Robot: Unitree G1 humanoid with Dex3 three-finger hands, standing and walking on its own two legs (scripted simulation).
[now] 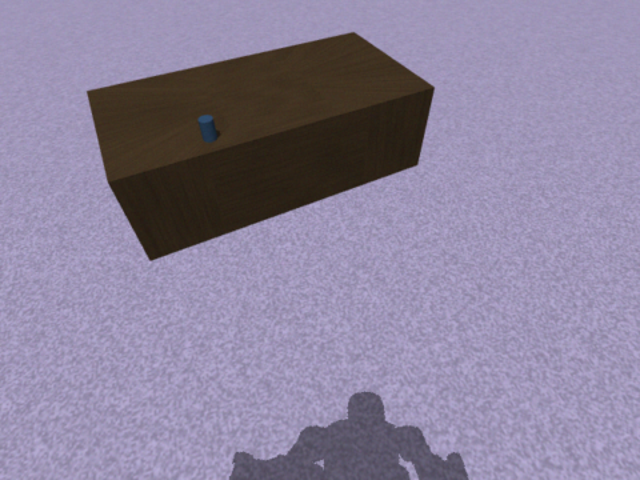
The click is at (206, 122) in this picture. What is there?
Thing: squat round
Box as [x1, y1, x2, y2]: [198, 115, 217, 141]
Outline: 200,116 198,118 203,139 205,141 215,140 217,137 212,117 210,115
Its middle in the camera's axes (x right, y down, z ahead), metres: -0.41 -0.39 +1.42
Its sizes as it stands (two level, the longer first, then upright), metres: 0.053 0.053 0.082
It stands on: a support 0.42 m high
